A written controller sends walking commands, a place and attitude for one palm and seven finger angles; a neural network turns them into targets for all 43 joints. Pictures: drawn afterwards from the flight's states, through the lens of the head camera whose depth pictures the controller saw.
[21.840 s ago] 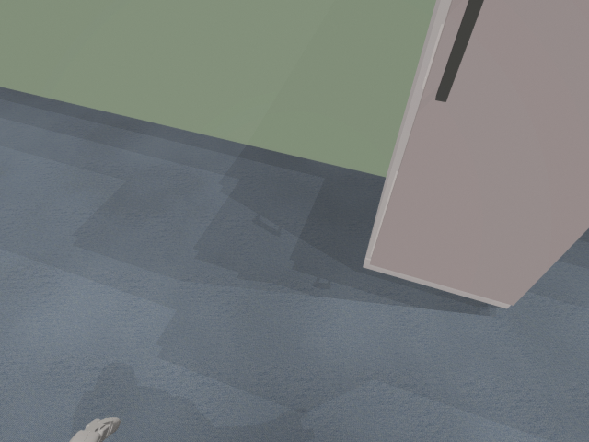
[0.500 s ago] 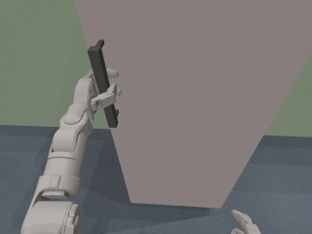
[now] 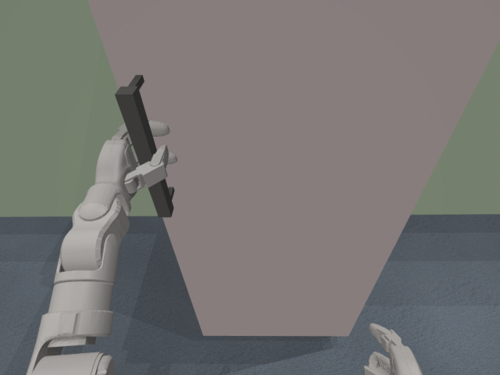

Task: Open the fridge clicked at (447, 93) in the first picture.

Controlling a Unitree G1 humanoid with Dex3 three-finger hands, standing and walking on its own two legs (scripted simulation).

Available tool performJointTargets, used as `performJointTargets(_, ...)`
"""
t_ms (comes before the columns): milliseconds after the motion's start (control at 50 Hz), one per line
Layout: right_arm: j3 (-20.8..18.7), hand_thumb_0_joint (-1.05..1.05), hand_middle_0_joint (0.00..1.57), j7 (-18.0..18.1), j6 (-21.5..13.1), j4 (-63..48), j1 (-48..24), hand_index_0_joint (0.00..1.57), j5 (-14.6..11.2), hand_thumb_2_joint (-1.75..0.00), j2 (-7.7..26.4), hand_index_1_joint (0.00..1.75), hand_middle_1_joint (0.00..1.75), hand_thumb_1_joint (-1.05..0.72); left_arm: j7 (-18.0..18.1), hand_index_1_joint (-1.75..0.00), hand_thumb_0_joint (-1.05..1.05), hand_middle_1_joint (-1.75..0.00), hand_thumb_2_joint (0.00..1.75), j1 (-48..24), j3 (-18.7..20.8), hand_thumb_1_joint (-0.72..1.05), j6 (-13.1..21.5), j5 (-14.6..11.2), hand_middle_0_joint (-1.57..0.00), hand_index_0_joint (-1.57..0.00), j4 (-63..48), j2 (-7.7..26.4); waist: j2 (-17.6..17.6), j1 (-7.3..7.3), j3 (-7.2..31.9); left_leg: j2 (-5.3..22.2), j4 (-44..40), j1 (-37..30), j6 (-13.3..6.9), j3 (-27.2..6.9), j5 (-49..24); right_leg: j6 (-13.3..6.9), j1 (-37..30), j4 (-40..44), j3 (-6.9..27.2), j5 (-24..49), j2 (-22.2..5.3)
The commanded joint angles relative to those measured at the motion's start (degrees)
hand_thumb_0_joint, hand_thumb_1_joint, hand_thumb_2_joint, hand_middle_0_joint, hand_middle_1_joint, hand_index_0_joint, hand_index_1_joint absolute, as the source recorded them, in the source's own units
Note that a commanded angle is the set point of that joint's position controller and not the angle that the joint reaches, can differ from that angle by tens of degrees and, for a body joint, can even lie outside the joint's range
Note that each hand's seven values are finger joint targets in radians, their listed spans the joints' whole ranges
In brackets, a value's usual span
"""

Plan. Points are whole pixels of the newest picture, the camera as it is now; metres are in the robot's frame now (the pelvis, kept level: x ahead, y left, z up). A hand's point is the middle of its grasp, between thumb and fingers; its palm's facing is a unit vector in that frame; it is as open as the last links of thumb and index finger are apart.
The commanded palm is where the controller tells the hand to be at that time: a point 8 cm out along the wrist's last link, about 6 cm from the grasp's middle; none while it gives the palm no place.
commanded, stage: grip the handle and tug to test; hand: left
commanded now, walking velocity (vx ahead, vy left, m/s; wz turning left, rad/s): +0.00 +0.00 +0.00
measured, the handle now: (153, 153) +0.41 +0.18 +0.18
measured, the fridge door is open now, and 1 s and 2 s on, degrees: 0 19 44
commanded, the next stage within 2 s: pull the door a little, standing still in 0.10 s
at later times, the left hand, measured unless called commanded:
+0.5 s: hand (155, 193) +0.31 +0.15 +0.19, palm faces +0.03 -1.00 -0.04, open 5.9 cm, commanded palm +0.26 +0.20 +0.19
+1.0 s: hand (158, 265) +0.20 +0.12 +0.18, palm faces +0.04 -0.97 -0.22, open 7.1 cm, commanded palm +0.17 +0.17 +0.19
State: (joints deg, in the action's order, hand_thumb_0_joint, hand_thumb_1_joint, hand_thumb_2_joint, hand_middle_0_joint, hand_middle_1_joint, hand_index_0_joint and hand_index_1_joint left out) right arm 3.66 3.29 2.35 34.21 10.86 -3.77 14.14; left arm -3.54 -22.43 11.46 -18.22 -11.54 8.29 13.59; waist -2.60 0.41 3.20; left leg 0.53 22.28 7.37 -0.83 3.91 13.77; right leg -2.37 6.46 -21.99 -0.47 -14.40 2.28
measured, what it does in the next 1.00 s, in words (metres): shifts its weight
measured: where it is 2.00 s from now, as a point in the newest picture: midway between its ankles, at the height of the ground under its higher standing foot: outside the picture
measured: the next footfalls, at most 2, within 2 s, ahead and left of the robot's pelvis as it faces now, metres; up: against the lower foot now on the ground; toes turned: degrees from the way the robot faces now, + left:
left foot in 1.48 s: -0.21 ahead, +0.05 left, +0.00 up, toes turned +22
right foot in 1.70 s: +0.03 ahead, -0.29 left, +0.00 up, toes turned +30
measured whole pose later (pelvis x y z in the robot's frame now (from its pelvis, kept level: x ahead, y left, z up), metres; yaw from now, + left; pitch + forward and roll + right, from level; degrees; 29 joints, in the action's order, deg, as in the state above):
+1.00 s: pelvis -0.07 +0.01 +0.00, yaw +0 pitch -1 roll +0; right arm 1.9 4.2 5.7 31.6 11.4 -0.1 11.9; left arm 6.2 6.8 0.1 2.9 -2.3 -21.8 14.2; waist -2.7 3.7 -0.8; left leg -0.3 23.7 15.6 -1.2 1.8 7.7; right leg -1.3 14.9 -24.4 -1.5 -9.1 1.5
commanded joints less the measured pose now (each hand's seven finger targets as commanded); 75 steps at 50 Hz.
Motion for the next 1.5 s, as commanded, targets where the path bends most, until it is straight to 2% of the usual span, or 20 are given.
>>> performJointTargets(0,-2.8,0.00,0.20,-0.4,-2.7,-10.9,-9.4,0.20,0.4,-0.90,5.8,0.30,0.30,-0.90,-2.0,-1.40,0.00,-1.40,0.90,-8.2,4.2,0.90,3.8,-1.2,-0.45,-0.45,-23.3,9.9,3.0,-4.96,17.8,-0.1,1.4,-6.5,-1.7,-1.8,-29.0,1.1,-8.9,-1.7,-0.4,37.3,-2.1)
performJointTargets(180,-2.8,0.00,0.20,-1.3,-2.5,-11.8,-9.9,0.20,0.6,-0.90,5.5,0.30,0.30,-0.90,-2.1,-1.40,0.00,-1.40,0.90,4.5,5.9,0.90,0.1,-2.3,-0.45,-0.45,-35.4,10.6,2.6,-5.20,16.9,0.6,2.6,-7.1,-1.4,-1.9,-35.0,1.6,-8.3,-2.8,-0.8,42.6,-2.2)
performJointTargets(240,-2.9,0.00,0.20,-0.5,-3.2,-9.9,-10.2,0.20,0.5,-0.90,5.8,0.30,0.30,-0.90,-1.1,-1.40,0.00,-1.40,0.90,-9.2,1.2,0.90,-1.1,-2.1,-0.45,-0.45,-34.2,8.0,1.0,-2.47,13.0,0.5,3.0,-8.6,-1.1,-2.3,-30.5,1.4,-3.0,-1.2,-1.1,34.8,-1.5)
performJointTargets(340,-2.7,0.00,0.20,-0.5,-2.9,-10.3,-9.6,0.20,1.1,-0.90,5.6,0.30,0.30,-0.90,-0.4,-1.40,0.00,-1.40,0.90,2.9,1.3,0.90,-3.4,-1.3,-0.45,-0.45,-36.2,7.1,1.6,-4.28,17.2,-0.1,4.5,-8.9,-1.2,-2.6,-37.3,2.0,-6.9,-3.7,-1.3,44.4,-2.6)
performJointTargets(500,-1.7,0.00,0.20,-0.9,-1.7,-12.4,-12.8,0.20,1.2,-0.90,4.6,0.30,0.30,-0.90,-1.4,-1.40,0.00,-1.40,0.90,12.2,1.2,0.90,-3.1,-1.9,-0.45,-0.45,-46.3,7.1,5.0,-4.65,12.9,0.0,2.7,-6.3,-1.5,-3.4,-27.7,1.5,-4.8,-2.2,-1.5,34.1,-2.1)
performJointTargets(520,-1.9,0.00,0.20,0.0,-1.1,-13.9,-9.6,0.20,1.7,-0.90,5.5,0.30,0.30,-0.90,3.9,-1.40,0.00,-1.40,0.90,-3.5,2.9,0.90,8.1,4.5,-0.45,-0.45,-52.2,18.0,3.8,-0.51,3.3,1.3,7.2,-5.4,-2.8,-2.7,-26.6,4.0,7.7,3.7,5.9,37.5,-5.2)
performJointTargets(560,-2.8,0.00,0.20,0.4,0.0,-10.6,-9.1,0.20,3.1,-0.90,5.1,0.30,0.30,-0.90,6.0,-1.40,0.00,-1.40,0.90,12.4,-1.3,0.90,13.3,5.6,-0.45,-0.45,-39.4,8.6,6.9,-0.40,3.9,1.5,9.0,-5.3,-2.8,-4.4,-25.4,3.4,7.9,3.0,5.1,39.5,-6.9)
performJointTargets(640,-3.0,0.00,0.20,0.6,2.2,-12.4,-9.2,0.20,3.5,-0.90,4.7,0.30,0.30,-0.90,6.8,-1.40,0.00,-1.40,0.90,15.6,-2.4,0.90,18.7,6.6,-0.45,-0.45,-46.1,10.4,2.5,-0.18,11.4,3.0,6.4,-8.5,-2.2,-4.9,-28.6,3.2,5.9,0.7,3.1,35.6,-7.3)
performJointTargets(840,-3.6,0.00,0.20,0.9,1.5,-13.3,-8.6,0.20,3.9,-0.90,2.9,0.30,0.30,-0.90,9.0,-1.40,0.00,-1.40,0.90,20.9,-4.6,0.90,26.6,8.4,-0.45,-0.45,-47.8,8.8,2.2,0.23,14.1,4.4,3.3,-6.5,-1.8,-7.4,-30.1,3.8,5.4,-0.5,0.6,22.6,-5.5)
performJointTargets(980,-3.5,0.00,0.20,1.3,-0.8,-12.2,-9.9,0.20,4.4,-0.90,2.1,0.30,0.30,-0.90,9.8,-1.40,0.00,-1.40,0.90,17.1,-8.1,0.90,30.1,9.8,-0.45,-0.45,-48.4,6.1,-0.1,0.71,4.0,6.3,-8.2,8.2,-2.6,-13.9,3.6,3.3,8.3,1.5,2.0,-6.2,-3.6)
performJointTargets(1080,-4.8,0.00,0.20,1.4,-2.4,-11.7,-11.2,0.20,4.6,-0.90,1.9,0.30,0.30,-0.90,10.2,-1.40,0.00,-1.40,0.90,15.8,-8.4,0.90,29.6,11.2,-0.45,-0.45,-51.5,5.2,-5.3,0.02,6.4,13.0,-17.0,16.9,-5.9,-26.0,16.0,2.6,1.4,-14.2,3.0,-6.1,-0.7)
performJointTargets(1160,-5.5,0.00,0.20,1.0,-5.0,-10.1,-12.2,0.20,4.3,-0.90,0.3,0.30,0.30,-0.90,10.0,-1.40,0.00,-1.40,0.90,16.3,-9.2,0.90,28.7,11.0,-0.45,-0.45,-53.5,5.2,1.1,-0.19,8.8,10.1,-10.6,16.4,-4.7,-19.7,12.1,1.9,-1.8,-4.5,3.7,-4.3,-2.1)
performJointTargets(1220,-6.8,0.00,0.20,1.1,-5.9,-6.9,-9.2,0.20,3.5,-0.90,-1.0,0.30,0.30,-0.90,10.6,-1.40,0.00,-1.40,0.90,13.7,-8.5,0.90,27.6,12.2,-0.45,-0.45,-57.0,6.0,15.1,0.81,10.8,-2.7,23.4,3.4,1.2,-3.0,7.9,-4.6,18.4,14.9,11.1,-22.8,-17.1)
performJointTargets(1280,-6.1,0.00,0.20,1.1,-6.6,-7.1,-6.8,0.20,5.3,-0.90,-1.6,0.30,0.30,-0.90,10.3,-1.40,0.00,-1.40,0.90,11.6,-7.7,0.90,26.3,13.5,-0.45,-0.45,-58.0,5.4,12.0,1.15,9.7,-0.6,46.9,12.2,1.5,-0.5,13.6,-7.1,18.1,11.7,2.6,-15.8,-20.3)
performJointTargets(1380,-4.5,0.00,0.20,2.0,-10.4,-8.9,-4.0,0.20,5.1,-0.90,-2.9,0.30,0.30,-0.90,7.8,-1.40,0.00,-1.40,0.90,12.2,-10.6,0.90,26.8,12.8,-0.45,-0.45,-60.5,3.0,10.2,1.45,8.0,0.6,16.6,8.6,1.0,5.3,12.9,-3.2,5.4,3.3,-7.5,7.5,-13.6)
performJointTargets(1400,-4.7,0.00,0.20,2.0,-11.6,-8.3,-1.1,0.20,4.9,-0.90,-2.2,0.30,0.30,-0.90,7.6,-1.40,0.00,-1.40,0.90,10.9,-11.6,0.90,26.8,12.4,-0.45,-0.45,-60.2,2.5,7.1,3.07,7.9,1.1,5.2,2.5,0.2,3.5,9.1,-0.8,8.7,-3.9,-8.6,10.8,-11.0)
performJointTargets(1420,-5.1,0.00,0.20,1.9,-12.5,-8.5,0.9,0.20,5.0,-0.90,-0.8,0.30,0.30,-0.90,7.4,-1.40,0.00,-1.40,0.90,8.3,-13.9,0.90,27.4,12.0,-0.45,-0.45,-60.0,1.5,-1.3,5.54,7.0,7.6,-7.7,-5.8,-2.4,-7.7,0.2,2.8,18.9,-18.7,-9.4,8.2,-7.7)
performJointTargets(1440,-6.3,0.00,0.20,1.7,-12.9,-10.7,-3.1,0.20,6.0,-0.90,2.5,0.30,0.30,-0.90,6.7,-1.40,0.00,-1.40,0.90,9.4,-16.2,0.90,28.6,12.4,-0.45,-0.45,-57.7,0.1,-16.1,3.38,4.4,25.9,-8.0,-12.7,-6.8,-33.0,-21.6,5.3,35.8,-34.5,-6.3,-11.3,-3.5)
performJointTargets(1460,-6.1,0.00,0.20,1.1,-12.8,-10.5,-2.8,0.20,6.3,-0.90,2.5,0.30,0.30,-0.90,6.2,-1.40,0.00,-1.40,0.90,7.1,-15.5,0.90,30.1,14.1,-0.45,-0.45,-56.2,0.9,-11.3,2.68,5.1,33.9,-5.2,-14.7,-12.4,-42.8,-39.4,5.6,39.6,-45.1,2.7,-15.8,-4.4)
performJointTargets(1480,-7.4,0.00,0.20,0.2,-13.0,-10.8,-5.5,0.20,6.0,-0.90,5.1,0.30,0.30,-0.90,5.9,-1.40,0.00,-1.40,0.90,5.6,-12.8,0.90,30.9,14.6,-0.45,-0.45,-55.1,2.7,-4.1,1.75,5.8,35.9,-4.0,-13.9,-13.8,-41.9,-41.7,3.8,40.2,-49.5,7.2,-13.9,-5.3)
